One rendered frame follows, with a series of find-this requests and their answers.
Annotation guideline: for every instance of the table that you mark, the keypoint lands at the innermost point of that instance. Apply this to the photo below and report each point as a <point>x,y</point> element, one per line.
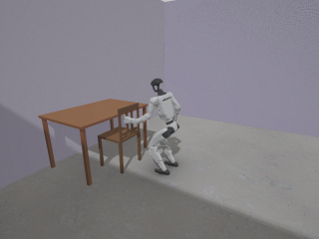
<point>84,116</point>

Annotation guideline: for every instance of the left robot upper arm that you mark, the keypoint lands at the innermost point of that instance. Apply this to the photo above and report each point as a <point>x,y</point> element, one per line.
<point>153,102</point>

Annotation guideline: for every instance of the right robot upper arm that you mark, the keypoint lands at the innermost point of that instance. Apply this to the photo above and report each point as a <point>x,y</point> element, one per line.
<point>174,102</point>

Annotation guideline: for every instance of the right robot thigh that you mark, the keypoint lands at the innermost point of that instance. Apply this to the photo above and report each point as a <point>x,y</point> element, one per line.
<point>164,141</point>

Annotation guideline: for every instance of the chair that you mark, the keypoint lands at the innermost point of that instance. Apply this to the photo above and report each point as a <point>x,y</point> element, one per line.
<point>120,134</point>

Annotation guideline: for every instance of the right robot foot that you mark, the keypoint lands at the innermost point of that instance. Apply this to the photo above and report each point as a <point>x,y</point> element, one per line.
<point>174,163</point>

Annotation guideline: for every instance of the robot right forearm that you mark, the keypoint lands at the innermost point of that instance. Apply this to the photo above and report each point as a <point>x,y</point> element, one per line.
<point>175,115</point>

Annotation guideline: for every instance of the robot left hand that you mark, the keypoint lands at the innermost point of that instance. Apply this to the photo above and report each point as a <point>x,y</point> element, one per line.
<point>127,119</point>

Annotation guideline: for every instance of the robot left forearm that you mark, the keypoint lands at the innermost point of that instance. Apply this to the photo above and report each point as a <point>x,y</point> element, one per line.
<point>141,119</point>

